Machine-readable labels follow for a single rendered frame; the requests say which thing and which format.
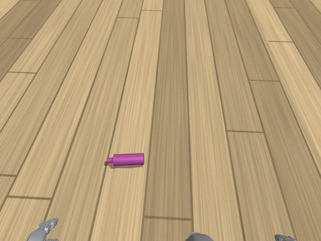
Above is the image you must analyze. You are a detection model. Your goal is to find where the left robot hand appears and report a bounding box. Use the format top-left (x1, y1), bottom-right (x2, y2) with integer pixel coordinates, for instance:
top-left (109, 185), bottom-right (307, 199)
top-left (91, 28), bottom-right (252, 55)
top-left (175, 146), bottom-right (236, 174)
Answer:
top-left (27, 218), bottom-right (58, 241)

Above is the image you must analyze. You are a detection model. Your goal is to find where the bottle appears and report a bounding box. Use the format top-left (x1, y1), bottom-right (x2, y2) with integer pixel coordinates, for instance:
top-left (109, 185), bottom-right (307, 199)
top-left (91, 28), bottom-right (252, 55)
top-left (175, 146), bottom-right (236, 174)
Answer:
top-left (106, 153), bottom-right (144, 166)

